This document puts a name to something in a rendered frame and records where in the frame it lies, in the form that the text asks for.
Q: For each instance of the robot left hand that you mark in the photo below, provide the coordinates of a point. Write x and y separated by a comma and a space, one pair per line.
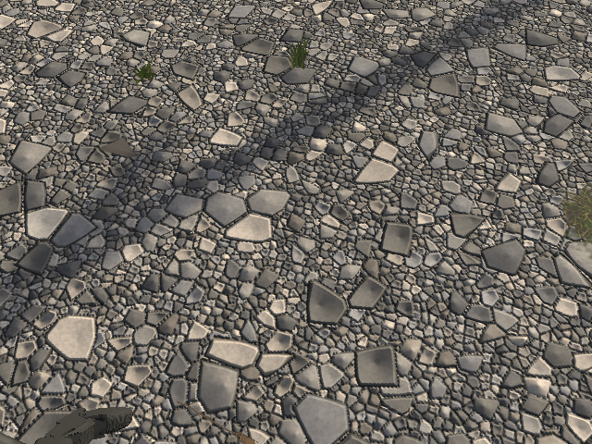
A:
81, 426

